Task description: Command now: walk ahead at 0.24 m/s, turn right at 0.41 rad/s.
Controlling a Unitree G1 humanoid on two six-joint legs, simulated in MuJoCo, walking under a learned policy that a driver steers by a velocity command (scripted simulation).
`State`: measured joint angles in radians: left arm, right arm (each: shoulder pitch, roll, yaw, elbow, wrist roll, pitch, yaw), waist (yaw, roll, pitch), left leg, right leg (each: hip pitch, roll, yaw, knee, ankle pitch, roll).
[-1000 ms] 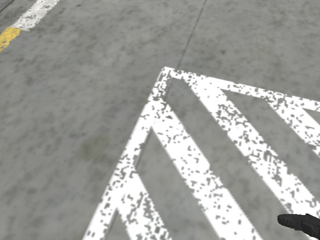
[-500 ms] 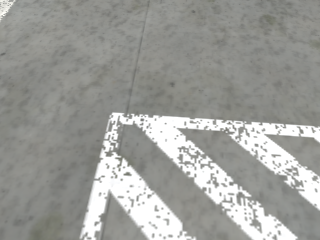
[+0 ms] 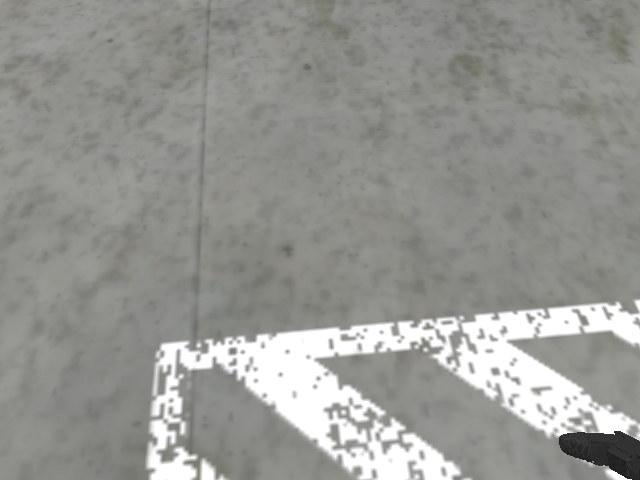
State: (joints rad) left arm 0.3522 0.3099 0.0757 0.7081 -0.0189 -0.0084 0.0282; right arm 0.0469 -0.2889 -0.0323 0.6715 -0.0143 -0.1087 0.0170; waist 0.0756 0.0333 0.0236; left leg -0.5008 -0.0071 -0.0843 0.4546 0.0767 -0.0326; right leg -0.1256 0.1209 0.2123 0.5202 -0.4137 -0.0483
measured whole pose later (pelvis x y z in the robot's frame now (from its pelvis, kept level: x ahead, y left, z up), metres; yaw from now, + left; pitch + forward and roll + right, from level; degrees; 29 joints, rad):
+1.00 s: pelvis +0.11 +0.01 +0.01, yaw +12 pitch +2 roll -2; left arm 0.15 0.28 0.07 0.66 -0.01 0.00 0.05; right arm 0.16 -0.29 -0.07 0.72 0.01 0.04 -0.03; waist -0.03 0.01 0.04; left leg -0.35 -0.09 -0.18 0.48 -0.15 0.03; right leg -0.41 0.05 0.09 0.83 -0.43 0.08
